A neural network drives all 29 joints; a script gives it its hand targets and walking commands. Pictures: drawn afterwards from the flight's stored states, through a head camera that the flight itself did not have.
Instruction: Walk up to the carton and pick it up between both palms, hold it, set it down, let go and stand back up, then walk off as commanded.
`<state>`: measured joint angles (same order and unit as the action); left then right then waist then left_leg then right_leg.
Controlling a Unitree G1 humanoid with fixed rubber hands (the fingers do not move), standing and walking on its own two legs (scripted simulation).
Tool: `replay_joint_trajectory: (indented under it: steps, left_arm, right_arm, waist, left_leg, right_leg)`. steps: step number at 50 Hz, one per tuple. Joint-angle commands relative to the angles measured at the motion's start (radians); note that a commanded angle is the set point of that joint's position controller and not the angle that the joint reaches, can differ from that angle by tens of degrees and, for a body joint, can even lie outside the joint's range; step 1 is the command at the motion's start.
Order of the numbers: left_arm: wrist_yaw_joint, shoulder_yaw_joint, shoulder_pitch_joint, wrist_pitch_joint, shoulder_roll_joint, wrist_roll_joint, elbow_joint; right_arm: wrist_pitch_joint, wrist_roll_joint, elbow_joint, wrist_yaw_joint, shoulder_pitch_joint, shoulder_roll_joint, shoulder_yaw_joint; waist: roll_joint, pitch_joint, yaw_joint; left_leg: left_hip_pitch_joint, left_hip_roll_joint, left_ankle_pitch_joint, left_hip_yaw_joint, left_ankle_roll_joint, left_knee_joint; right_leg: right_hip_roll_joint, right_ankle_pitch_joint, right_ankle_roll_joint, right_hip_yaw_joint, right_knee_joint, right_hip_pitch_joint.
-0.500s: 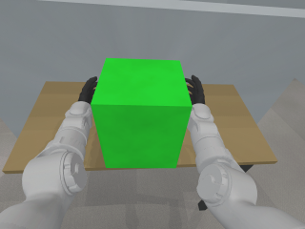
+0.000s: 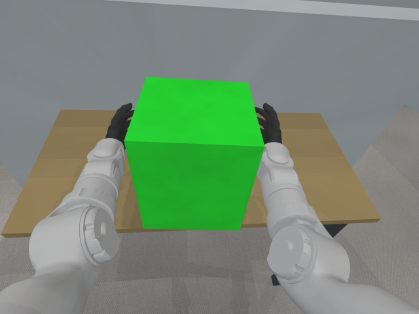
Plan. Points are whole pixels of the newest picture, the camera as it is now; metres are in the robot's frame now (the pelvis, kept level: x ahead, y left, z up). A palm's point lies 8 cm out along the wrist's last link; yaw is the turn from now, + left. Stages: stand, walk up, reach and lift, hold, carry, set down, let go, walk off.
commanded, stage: set down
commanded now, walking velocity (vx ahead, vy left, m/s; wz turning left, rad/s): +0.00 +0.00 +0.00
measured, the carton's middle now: (194, 156) +0.42 -0.02 +0.07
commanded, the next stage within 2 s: none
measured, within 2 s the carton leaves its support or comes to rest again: rests again in 0.24 s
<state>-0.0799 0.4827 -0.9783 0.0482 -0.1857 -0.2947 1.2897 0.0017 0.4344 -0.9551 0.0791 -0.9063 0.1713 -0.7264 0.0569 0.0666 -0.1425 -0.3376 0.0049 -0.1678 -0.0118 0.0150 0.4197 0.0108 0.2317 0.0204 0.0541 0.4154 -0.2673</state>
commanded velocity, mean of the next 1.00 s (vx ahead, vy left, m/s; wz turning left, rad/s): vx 0.00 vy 0.00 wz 0.00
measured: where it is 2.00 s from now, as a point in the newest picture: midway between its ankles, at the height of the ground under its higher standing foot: outside the picture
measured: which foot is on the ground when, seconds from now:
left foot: down 0.00-1.00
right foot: down 0.00-1.00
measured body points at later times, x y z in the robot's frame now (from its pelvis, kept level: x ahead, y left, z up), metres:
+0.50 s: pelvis +0.01 +0.00 +0.00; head +0.07 +0.03 +0.44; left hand +0.48 +0.13 +0.05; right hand +0.43 -0.18 +0.08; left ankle +0.03 +0.11 -0.74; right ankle -0.02 -0.13 -0.74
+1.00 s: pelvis +0.02 +0.00 -0.01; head +0.15 +0.00 +0.42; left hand +0.50 +0.13 +0.00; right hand +0.42 -0.18 -0.01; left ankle +0.03 +0.11 -0.74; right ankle -0.02 -0.13 -0.74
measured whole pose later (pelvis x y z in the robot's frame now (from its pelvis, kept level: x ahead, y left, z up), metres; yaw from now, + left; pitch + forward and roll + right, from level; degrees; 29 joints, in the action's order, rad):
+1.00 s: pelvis +0.02 +0.00 -0.01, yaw -1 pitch +28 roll -1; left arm 0.01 0.12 -0.79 0.01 -0.20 0.06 0.93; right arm 0.41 0.11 -0.95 0.23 -0.61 0.01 -0.10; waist -0.03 0.22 -0.10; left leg -0.77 0.00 -0.13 -0.01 0.02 0.44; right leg 0.02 0.19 0.01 0.06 0.40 -0.68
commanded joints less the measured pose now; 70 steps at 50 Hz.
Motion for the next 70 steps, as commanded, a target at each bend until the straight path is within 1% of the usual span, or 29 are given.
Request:
replay_joint_trajectory:
  steps: [1,8,14,23,27,36,39,42,43,44,45,46,47,48,49,50,51,52,53,54,55,56,57,58,59,60,61,63,70]
  left_arm:
    - [-0.105,-0.053,-0.691,0.057,0.327,-0.036,-0.122]
    - [-0.013,-0.071,-0.659,0.079,0.026,0.038,-0.138]
    - [0.092,-0.266,-0.693,0.091,-0.173,0.224,-0.112]
    - [0.128,-0.409,-0.695,0.157,-0.282,0.387,-0.091]
    - [0.13,-0.371,-0.689,0.187,-0.273,0.354,-0.132]
    - [0.137,-0.413,-0.542,0.162,-0.195,0.369,-0.221]
    - [0.134,-0.402,-0.444,0.146,-0.174,0.372,-0.281]
    - [0.127,-0.402,-0.326,0.108,-0.145,0.359,-0.378]
    - [0.125,-0.403,-0.308,0.089,-0.139,0.355,-0.408]
    - [0.122,-0.423,-0.251,0.065,-0.116,0.362,-0.475]
    - [0.122,-0.445,-0.211,0.037,-0.098,0.384,-0.555]
    - [0.114,-0.436,-0.097,0.011,-0.088,0.39,-0.637]
    - [0.101,-0.408,0.072,-0.017,-0.1,0.382,-0.68]
    - [0.091,-0.38,0.091,-0.038,-0.131,0.378,-0.649]
    - [0.082,-0.326,0.017,-0.04,-0.198,0.34,-0.684]
    - [0.091,-0.31,0.052,-0.042,-0.254,0.313,-0.819]
    - [0.083,-0.404,0.166,-0.068,-0.136,0.318,-0.984]
    - [0.057,-0.549,0.196,-0.092,0.032,0.436,-1.274]
    - [0.034,-0.417,0.027,-0.111,-0.128,0.49,-1.107]
    - [0.031,-0.315,0.242,-0.138,-0.252,0.336,-0.874]
    - [0.031,-0.298,0.242,-0.133,-0.306,0.351,-0.844]
    - [0.07,-0.251,-0.109,0.003,-0.361,0.297,-0.842]
    - [0.058,-0.384,-0.022,0.026,-0.159,0.348,-1.001]
    - [0.036,-0.42,-0.249,-0.007,-0.264,0.412,-0.947]
    - [0.016,-0.383,-0.302,-0.02,-0.335,0.442,-0.792]
    - [0.014,-0.38,-0.314,-0.01,-0.367,0.457,-0.705]
    - [0.029,-0.411,-0.307,-0.011,-0.333,0.467,-0.746]
    - [0.054,-0.371,-0.322,-0.001,-0.341,0.472,-0.759]
    - [0.039,-0.34,-0.102,-0.12,-0.273,0.414,-0.878]
  right_arm:
    - [0.03,0.099,0.15,-0.111,-0.507,0.386,0.187]
    - [0.038,-0.006,0.106,-0.035,-0.445,0.085,0.178]
    - [0.044,-0.213,-0.001,0.056,-0.464,-0.148,0.288]
    - [0.105,-0.394,0.021,0.118,-0.486,-0.279,0.429]
    - [0.142,-0.392,-0.004,0.12,-0.458,-0.29,0.442]
    - [0.259,-0.391,-0.096,0.118,-0.284,-0.304,0.502]
    - [0.319,-0.376,-0.052,0.132,-0.187,-0.257,0.55]
    - [0.387,-0.359,0.04,0.156,-0.059,-0.206,0.602]
    - [0.405,-0.353,0.052,0.162,-0.043,-0.202,0.604]
    - [0.425,-0.357,0.055,0.162,0.0,-0.218,0.607]
    - [0.444,-0.363,0.047,0.156,-0.005,-0.243,0.592]
    - [0.465,-0.412,0.111,0.14,0.04,-0.265,0.618]
    - [0.487,-0.448,0.257,0.146,0.17,-0.257,0.705]
    - [0.51,-0.421,0.428,0.182,0.225,-0.189,0.776]
    - [0.516,-0.401,0.705,0.232,0.239,-0.129,0.814]
    - [0.506,-0.38,0.801,0.286,0.247,-0.113,0.79]
    - [0.508,-0.405,0.587,0.287,0.405,-0.17,0.821]
    - [0.515,-0.394,0.344,0.241,0.432,-0.229,0.846]
    - [0.498,-0.421,0.285,0.183,0.103,-0.168,0.785]
    - [0.509,-0.581,0.636,0.175,0.325,-0.248,0.88]
    - [0.418,-0.534,0.931,0.235,0.417,-0.252,0.906]
    - [0.401,-0.452,0.808,0.274,0.076,-0.293,0.712]
    - [0.366,-0.593,0.654,0.243,0.157,-0.226,0.783]
    - [0.273,-0.595,0.715,0.247,-0.064,-0.24,0.782]
    - [0.21,-0.567,0.764,0.237,-0.108,-0.241,0.765]
    - [0.18,-0.543,0.75,0.235,-0.098,-0.237,0.735]
    - [0.162,-0.538,0.76,0.227,-0.109,-0.261,0.69]
    - [0.112,-0.544,0.776,0.21,-0.143,-0.275,0.667]
    - [0.045,-0.577,0.737,0.227,0.031,-0.322,0.628]
  waist:
    - [-0.095,0.466,0.012]
    - [-0.133,0.494,0.021]
    - [-0.195,0.579,0.0]
    - [-0.189,0.888,0.01]
    - [-0.211,1.004,0.031]
    - [-0.297,1.022,0.055]
    - [-0.261,1.021,0.072]
    - [-0.22,1.027,0.056]
    - [-0.242,1.028,0.059]
    - [-0.296,1.029,0.051]
    - [-0.382,1.051,0.067]
    - [-0.399,1.181,0.126]
    - [-0.311,1.215,0.152]
    - [-0.098,1.117,0.143]
    - [0.134,1.104,0.112]
    - [0.158,1.179,0.044]
    - [-0.068,1.043,-0.065]
    - [-0.574,0.86,-0.138]
    - [-0.539,1.143,0.276]
    - [-0.129,1.313,0.318]
    - [0.135,1.107,0.108]
    - [0.042,1.142,0.021]
    - [-0.037,1.054,0.055]
    - [0.01,1.079,-0.006]
    - [0.019,1.037,0.051]
    - [0.004,1.035,0.047]
    - [-0.043,1.092,0.026]
    - [-0.083,1.096,0.075]
    - [-0.143,0.971,0.06]
  left_leg:
    - [0.249,-0.008,0.1,-0.067,0.007,-0.1]
    - [0.246,-0.009,0.109,-0.071,-0.011,-0.068]
    - [0.243,-0.018,0.151,-0.051,-0.046,-0.003]
    - [0.204,-0.014,0.37,-0.033,-0.074,0.123]
    - [0.294,-0.024,0.557,-0.015,-0.094,0.176]
    - [0.59,-0.103,1.057,0.042,-0.106,0.324]
    - [0.528,-0.099,1.064,0.047,-0.074,0.324]
    - [0.424,-0.088,1.039,0.057,-0.037,0.295]
    - [0.468,-0.103,1.074,0.07,-0.027,0.287]
    - [0.646,-0.134,1.226,0.093,-0.037,0.319]
    - [0.902,-0.188,1.456,0.115,-0.054,0.37]
    - [1.015,-0.206,1.587,0.091,-0.074,0.392]
    - [0.82,-0.167,1.568,0.038,-0.066,0.392]
    - [0.181,-0.063,1.113,-0.015,0.007,0.325]
    - [-0.804,0.011,0.319,-0.044,0.122,-0.108]
    - [-1.077,-0.063,-0.076,0.083,0.196,-0.592]
    - [-0.266,-0.126,0.756,0.149,0.166,-0.442]
    - [1.402,-0.285,2.051,0.37,0.016,0.099]
    - [1.545,-0.352,1.982,0.093,-0.066,0.276]
    - [0.565,-0.084,1.221,-0.268,-0.133,0.309]
    - [-0.492,0.06,0.472,-0.144,0.037,0.114]
    - [-0.92,-0.065,-0.293,0.1,0.121,-0.542]
    - [-0.186,-0.083,0.223,0.07,0.023,-0.317]
    - [-0.14,-0.058,0.188,0.022,0.037,-0.13]
    - [-0.1,-0.004,0.095,-0.028,0.05,-0.089]
    - [-0.059,0.01,0.073,-0.035,0.049,-0.073]
    - [0.008,-0.006,0.096,-0.007,0.032,-0.045]
    - [0.034,-0.009,0.07,0.002,0.024,-0.017]
    - [0.26,-0.009,0.337,0.039,-0.058,0.084]
  right_leg:
    - [-0.028,-0.374,0.078,-0.118,-0.05,0.121]
    - [-0.021,-0.35,0.068,-0.105,-0.047,0.077]
    - [-0.001,-0.319,0.033,-0.093,-0.051,-0.06]
    - [0.006,-0.603,0.032,-0.067,0.029,-0.033]
    - [0.007,-0.683,0.042,-0.072,0.045,-0.108]
    - [0.007,-0.55,-0.002,-0.076,-0.031,-0.508]
    - [-0.03,-0.638,-0.016,-0.055,-0.009,-0.519]
    - [-0.074,-0.827,0.018,-0.054,0.086,-0.483]
    - [-0.083,-0.772,0.019,-0.062,0.085,-0.576]
    - [-0.063,-0.646,-0.001,-0.085,0.046,-0.762]
    - [-0.03,-0.347,-0.074,-0.095,-0.091,-1.046]
    - [0.017,-0.293,-0.187,-0.06,-0.264,-1.018]
    - [0.029,-0.682,-0.232,-0.012,-0.259,-0.688]
    - [-0.089,-1.312,-0.151,0.045,-0.052,-0.177]
    - [-0.276,-2.084,0.043,0.118,0.304,0.715]
    - [-0.428,-2.145,0.211,0.137,0.312,0.922]
    - [-0.258,-1.655,0.295,-0.033,0.366,0.254]
    - [0.0,-0.528,0.311,-0.363,0.487,-1.479]
    - [-0.052,0.232,-0.329,-0.048,-0.534,-1.727]
    - [0.095,-0.71,-0.557,0.195,-0.501,-0.301]
    - [-0.18,-1.962,-0.151,0.151,0.093,0.675]
    - [-0.388,-1.562,0.155,0.141,0.23,0.751]
    - [-0.154,-0.683,0.15,0.069,0.04,0.566]
    - [-0.057,-0.577,0.111,0.016,0.069,0.47]
    - [-0.041,-0.423,0.092,0.014,0.048,0.301]
    - [-0.027,-0.315,0.073,0.006,0.041,0.179]
    - [-0.013,-0.328,0.049,-0.017,0.053,0.101]
    - [-0.019,-0.268,0.02,-0.015,0.051,0.091]
    - [0.023,-0.436,0.012,-0.043,0.042,0.066]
